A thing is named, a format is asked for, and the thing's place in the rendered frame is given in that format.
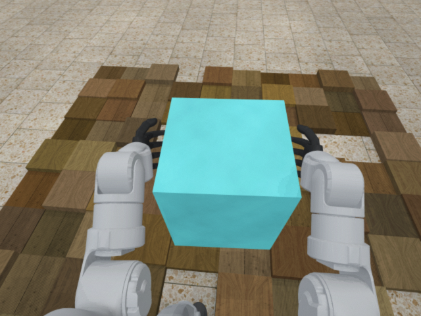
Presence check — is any left robot forearm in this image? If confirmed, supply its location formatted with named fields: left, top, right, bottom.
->
left=75, top=142, right=153, bottom=308

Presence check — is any robot left upper arm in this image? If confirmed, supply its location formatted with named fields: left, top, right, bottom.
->
left=44, top=260, right=152, bottom=316

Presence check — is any right robot hand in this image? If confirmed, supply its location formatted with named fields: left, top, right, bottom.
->
left=291, top=124, right=323, bottom=178

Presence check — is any left robot hand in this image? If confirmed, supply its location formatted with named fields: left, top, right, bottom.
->
left=132, top=118, right=165, bottom=169

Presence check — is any robot right upper arm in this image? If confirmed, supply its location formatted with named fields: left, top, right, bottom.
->
left=298, top=272, right=380, bottom=316

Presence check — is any robot left foot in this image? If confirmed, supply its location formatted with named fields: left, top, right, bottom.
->
left=193, top=302, right=207, bottom=316

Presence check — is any right robot forearm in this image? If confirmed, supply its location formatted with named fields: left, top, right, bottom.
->
left=300, top=151, right=380, bottom=314

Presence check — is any carton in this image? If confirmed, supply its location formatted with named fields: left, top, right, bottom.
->
left=153, top=97, right=302, bottom=250

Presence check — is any robot left shin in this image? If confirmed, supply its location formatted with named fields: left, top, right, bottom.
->
left=178, top=300, right=196, bottom=309

